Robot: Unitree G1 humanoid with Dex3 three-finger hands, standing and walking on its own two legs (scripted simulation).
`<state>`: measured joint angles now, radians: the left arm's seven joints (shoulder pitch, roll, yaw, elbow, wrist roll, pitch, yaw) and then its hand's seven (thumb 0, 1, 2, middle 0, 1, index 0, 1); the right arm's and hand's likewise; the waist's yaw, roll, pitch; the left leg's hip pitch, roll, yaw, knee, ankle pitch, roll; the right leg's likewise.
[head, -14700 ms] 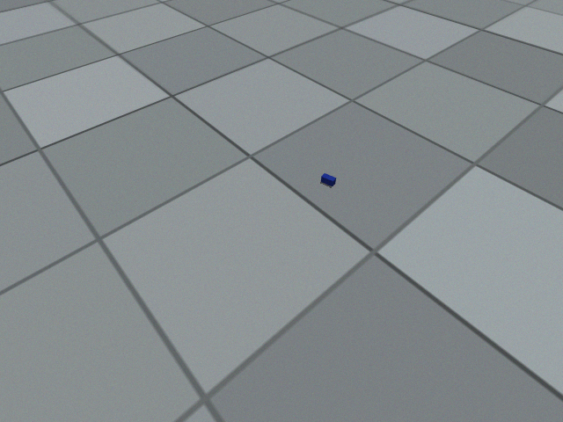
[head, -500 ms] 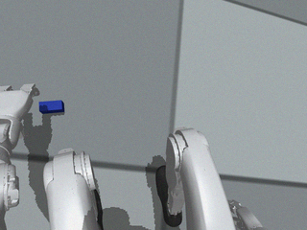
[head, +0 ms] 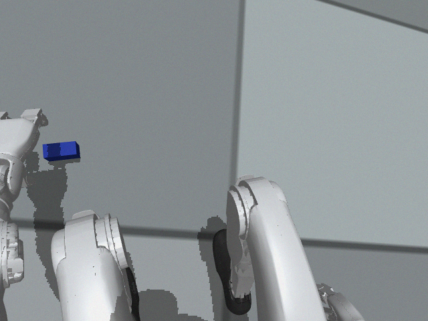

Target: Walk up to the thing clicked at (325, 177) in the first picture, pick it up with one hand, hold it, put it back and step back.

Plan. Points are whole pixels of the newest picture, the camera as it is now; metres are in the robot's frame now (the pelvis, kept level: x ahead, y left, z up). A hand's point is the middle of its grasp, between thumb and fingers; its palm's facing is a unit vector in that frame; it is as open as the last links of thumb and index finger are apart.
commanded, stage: rise first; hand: left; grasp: from above
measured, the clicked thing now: (62, 151) +0.49 +0.24 -0.30
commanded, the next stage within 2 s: approach in 0.68 s
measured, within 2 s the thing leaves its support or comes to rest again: neither
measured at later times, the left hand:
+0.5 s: hand (16, 158) +0.44 +0.28 -0.16, palm faces -0.47 -0.02 -0.88, open 12.5 cm
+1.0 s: hand (28, 155) +0.45 +0.26 -0.17, palm faces -0.47 +0.00 -0.88, open 12.2 cm
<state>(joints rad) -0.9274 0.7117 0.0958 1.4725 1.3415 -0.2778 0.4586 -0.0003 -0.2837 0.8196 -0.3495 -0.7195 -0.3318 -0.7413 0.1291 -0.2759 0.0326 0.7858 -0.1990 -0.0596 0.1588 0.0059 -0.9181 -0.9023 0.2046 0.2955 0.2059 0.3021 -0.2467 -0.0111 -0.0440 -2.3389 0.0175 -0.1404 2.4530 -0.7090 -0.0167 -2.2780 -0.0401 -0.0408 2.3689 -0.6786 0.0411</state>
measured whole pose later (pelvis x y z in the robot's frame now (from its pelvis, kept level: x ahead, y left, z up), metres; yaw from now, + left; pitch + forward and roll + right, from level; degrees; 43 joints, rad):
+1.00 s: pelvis +0.00 +0.00 +0.00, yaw +0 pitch +33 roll -7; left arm -0.97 0.69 0.01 1.51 1.34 -0.28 0.44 0.00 -0.22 0.76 -0.40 -0.69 -0.38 -0.71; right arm 0.15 -0.27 0.05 0.79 -0.19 -0.07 0.16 0.01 -0.91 -0.90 0.21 0.30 0.21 0.30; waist -0.26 -0.02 -0.06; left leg -2.34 0.01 -0.13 2.43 -0.69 -0.01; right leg -2.27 -0.04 -0.04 2.35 -0.66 0.04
